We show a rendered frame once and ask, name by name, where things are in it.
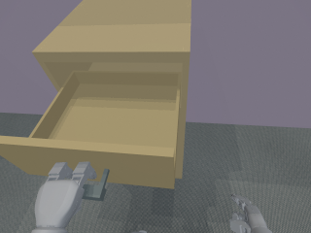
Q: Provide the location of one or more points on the handle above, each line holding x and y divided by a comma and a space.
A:
96, 192

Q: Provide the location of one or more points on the robot left hand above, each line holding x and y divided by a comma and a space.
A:
58, 199

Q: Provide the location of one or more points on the cabinet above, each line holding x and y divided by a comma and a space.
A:
123, 36

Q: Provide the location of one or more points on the robot right hand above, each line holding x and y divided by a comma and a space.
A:
252, 217

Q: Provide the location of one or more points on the drawer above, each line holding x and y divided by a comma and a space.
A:
124, 121

